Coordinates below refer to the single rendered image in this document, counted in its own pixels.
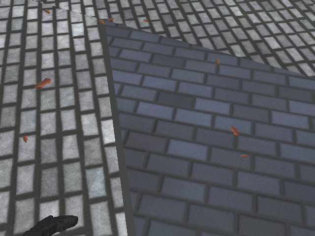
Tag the robot left hand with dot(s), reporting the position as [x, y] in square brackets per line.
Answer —
[51, 225]

